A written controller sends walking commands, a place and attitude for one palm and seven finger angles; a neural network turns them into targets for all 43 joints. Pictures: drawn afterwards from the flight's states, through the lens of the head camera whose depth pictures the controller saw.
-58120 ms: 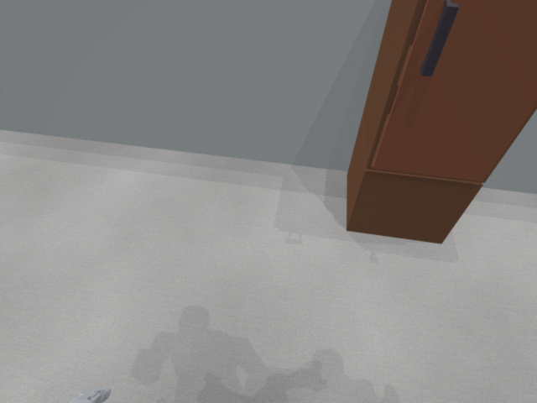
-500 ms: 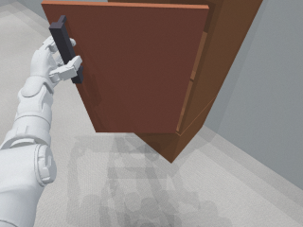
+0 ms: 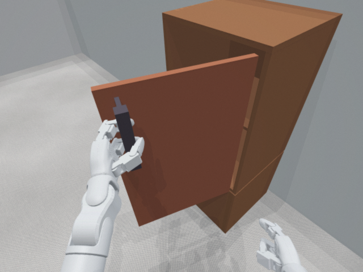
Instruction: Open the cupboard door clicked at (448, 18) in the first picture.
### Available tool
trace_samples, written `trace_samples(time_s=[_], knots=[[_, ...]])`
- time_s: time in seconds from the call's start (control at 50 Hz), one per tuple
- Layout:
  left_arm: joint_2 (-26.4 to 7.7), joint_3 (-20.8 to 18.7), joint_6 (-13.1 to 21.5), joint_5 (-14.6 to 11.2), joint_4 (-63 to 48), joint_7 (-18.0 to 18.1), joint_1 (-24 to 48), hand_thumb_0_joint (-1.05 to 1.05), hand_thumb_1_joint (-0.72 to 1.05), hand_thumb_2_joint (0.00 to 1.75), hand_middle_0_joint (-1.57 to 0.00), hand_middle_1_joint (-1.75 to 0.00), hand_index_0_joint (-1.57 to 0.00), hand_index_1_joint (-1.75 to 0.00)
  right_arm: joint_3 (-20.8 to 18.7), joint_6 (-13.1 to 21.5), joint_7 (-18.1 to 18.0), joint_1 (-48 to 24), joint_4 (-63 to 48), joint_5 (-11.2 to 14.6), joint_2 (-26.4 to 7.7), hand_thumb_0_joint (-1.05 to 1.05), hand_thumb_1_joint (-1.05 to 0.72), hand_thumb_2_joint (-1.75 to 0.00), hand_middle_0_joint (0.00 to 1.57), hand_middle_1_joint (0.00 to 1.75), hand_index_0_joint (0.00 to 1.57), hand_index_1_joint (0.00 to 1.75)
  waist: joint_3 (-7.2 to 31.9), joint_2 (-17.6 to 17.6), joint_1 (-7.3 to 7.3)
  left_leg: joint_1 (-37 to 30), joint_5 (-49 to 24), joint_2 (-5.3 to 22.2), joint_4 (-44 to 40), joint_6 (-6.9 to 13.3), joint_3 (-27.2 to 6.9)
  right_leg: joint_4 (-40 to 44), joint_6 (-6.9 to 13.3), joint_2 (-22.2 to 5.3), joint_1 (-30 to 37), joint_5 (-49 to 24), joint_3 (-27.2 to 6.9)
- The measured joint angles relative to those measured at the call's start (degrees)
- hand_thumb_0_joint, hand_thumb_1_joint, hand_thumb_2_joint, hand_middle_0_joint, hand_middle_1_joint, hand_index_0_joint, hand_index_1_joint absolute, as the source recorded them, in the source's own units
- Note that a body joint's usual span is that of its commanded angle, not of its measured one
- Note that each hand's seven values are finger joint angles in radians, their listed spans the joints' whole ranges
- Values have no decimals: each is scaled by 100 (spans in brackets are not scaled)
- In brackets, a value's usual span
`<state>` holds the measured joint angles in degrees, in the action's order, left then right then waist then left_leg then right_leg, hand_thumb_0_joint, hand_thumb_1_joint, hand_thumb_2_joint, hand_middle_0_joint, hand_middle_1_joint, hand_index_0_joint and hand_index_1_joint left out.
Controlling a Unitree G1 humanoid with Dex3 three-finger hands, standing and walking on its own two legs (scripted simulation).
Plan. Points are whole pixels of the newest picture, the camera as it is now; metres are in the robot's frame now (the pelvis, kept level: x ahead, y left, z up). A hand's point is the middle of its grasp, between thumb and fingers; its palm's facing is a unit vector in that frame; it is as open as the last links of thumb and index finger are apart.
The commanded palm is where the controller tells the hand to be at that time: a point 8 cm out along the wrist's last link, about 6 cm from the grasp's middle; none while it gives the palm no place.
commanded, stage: pull the door open along its arc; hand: left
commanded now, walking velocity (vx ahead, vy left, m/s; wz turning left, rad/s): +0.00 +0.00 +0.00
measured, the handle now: (126, 134) +0.37 +0.15 +0.15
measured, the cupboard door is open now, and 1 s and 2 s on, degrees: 71 80 82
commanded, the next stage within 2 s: open thumb and fingers to let go in 0.22 s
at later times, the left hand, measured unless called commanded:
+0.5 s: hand (151, 170) +0.27 +0.08 +0.15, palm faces +0.35 -0.94 -0.03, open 7.4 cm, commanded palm +0.23 +0.12 +0.14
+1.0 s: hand (144, 168) +0.28 +0.09 +0.15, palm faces +0.30 -0.95 +0.02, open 14.3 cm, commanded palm +0.23 +0.13 +0.14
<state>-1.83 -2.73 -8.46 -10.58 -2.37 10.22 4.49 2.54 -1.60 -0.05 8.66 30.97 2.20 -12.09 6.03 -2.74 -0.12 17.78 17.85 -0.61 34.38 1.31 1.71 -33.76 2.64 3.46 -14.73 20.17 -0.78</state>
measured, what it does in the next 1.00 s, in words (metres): stands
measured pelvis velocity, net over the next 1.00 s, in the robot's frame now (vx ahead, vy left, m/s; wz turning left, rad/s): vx -0.01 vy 0.00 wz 0.06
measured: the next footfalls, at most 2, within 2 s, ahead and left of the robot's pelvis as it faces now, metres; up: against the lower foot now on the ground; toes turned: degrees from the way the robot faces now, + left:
none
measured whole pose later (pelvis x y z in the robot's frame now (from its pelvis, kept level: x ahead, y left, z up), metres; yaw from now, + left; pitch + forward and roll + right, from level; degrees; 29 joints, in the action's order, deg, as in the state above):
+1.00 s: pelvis -0.01 +0.00 +0.01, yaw +4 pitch -4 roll +0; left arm 2.9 11.5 -13.3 -1.3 -11.5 23.2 -1.1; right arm 2.9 -4.9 -1.2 6.3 34.8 -0.4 -10.9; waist 0.8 -3.2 -1.8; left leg 11.3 15.6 -1.8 31.0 1.2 -1.9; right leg -28.9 2.9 2.5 -6.4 18.6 2.7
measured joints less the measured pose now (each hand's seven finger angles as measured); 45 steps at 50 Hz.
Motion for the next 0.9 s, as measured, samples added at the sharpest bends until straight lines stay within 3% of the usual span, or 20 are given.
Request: trace_samples(time_s=[0.1,0.18,0.38,0.52,0.66,0.8,0.9], knots=[[165,572,-615,321,-933,685,-746,2,55,68,-31,-125,-30,-130,133,-313,26,-262,-90,-100,174,1,-91,-90,20,30,20,30,-8,-59,-5,-351,-84,41,-203,-81,-69,204,81,45,362,-69,58],[253,856,-846,445,-1295,976,-1074,2,54,67,-32,-125,-31,-131,203,-532,5,-313,-22,-161,225,1,-91,-90,20,30,20,30,-56,-72,-5,-545,-139,85,-308,-152,-161,355,153,96,596,-124,142],[470,1170,-684,835,-1217,1434,-926,1,55,72,-30,-125,-26,-131,64,-536,-88,-139,379,-273,-18,1,-91,-90,20,30,20,30,-418,-179,-36,-581,-254,91,-308,-206,-451,449,264,128,753,-190,430],[235,947,-493,689,-625,1211,-431,0,49,73,-33,-128,-29,-131,21,-452,-249,-12,689,-250,-49,2,-91,-90,20,30,20,30,-496,-185,-83,-644,-360,85,-478,-164,-492,618,282,127,825,-287,466],[293,828,-390,542,-588,1068,-531,1,23,61,-34,-127,-32,-128,-7,-319,-232,69,623,-235,-23,2,-91,-90,20,30,20,30,-419,-143,-96,-720,-370,67,-598,-222,-400,664,240,95,844,-285,370],[336,1010,-349,694,-918,1140,-917,0,-18,44,-32,-123,-31,-123,-31,-283,-146,-10,449,-250,10,2,-91,-90,20,30,20,30,-427,-82,-127,-735,-284,1,-509,-157,-356,581,159,26,863,-204,333],[392,1274,-336,840,-1043,1233,-831,0,-37,36,-30,-114,-29,-115,-27,-247,-116,-139,387,-265,38,1,-91,-90,20,30,20,30,-507,-64,-160,-677,-223,-60,-363,-86,-375,495,92,-32,848,-157,360]])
